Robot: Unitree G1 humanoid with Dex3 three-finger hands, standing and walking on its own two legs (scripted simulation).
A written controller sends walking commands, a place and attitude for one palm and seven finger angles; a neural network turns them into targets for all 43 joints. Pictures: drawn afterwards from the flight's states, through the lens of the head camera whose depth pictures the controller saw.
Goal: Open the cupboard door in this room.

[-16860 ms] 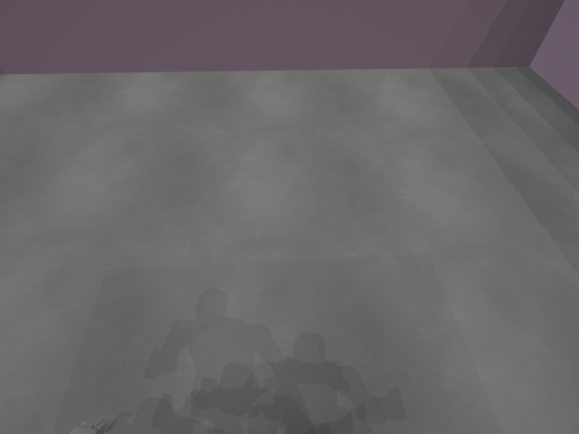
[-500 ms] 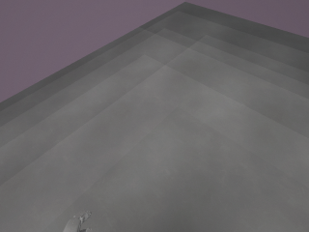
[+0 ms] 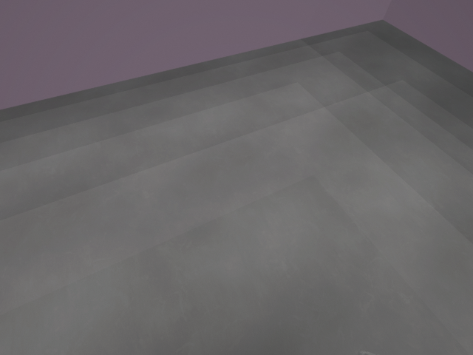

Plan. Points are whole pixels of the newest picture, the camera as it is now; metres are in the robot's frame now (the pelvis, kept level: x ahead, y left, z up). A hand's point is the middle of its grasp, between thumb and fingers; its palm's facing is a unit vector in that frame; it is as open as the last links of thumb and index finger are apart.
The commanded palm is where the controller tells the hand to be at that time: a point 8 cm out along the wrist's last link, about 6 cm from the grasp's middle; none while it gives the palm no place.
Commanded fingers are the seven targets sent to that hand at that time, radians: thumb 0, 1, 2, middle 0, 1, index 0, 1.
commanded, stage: turn or walk to find it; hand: left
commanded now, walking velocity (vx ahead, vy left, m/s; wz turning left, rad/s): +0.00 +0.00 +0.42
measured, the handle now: out of the picture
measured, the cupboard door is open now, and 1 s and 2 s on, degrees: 0 0 0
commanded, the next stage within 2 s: none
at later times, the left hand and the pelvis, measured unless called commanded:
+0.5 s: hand out of the picture +0.05 +0.17 -0.13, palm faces +0.21 -0.94 -0.28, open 7.3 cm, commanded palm none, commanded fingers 0.00 0.90 0.90 -0.20 -0.30 -0.20 -0.30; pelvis -0.01 -0.04 +0.01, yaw +13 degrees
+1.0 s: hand out of the picture -0.11 +0.21 -0.17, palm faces +0.47 -0.85 -0.24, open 7.4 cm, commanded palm none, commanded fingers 0.00 0.90 0.90 -0.20 -0.30 -0.20 -0.30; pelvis -0.04 +0.00 +0.01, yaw +26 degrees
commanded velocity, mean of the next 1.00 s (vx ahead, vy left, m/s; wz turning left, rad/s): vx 0.00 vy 0.00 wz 0.42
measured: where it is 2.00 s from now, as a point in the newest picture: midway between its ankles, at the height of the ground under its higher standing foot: outside the picture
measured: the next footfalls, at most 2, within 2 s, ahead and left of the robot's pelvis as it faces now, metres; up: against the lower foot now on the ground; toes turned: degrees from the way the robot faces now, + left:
right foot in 0.40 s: +0.05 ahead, -0.14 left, +0.00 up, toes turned +6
left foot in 0.86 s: -0.04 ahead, +0.10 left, +0.00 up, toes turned +28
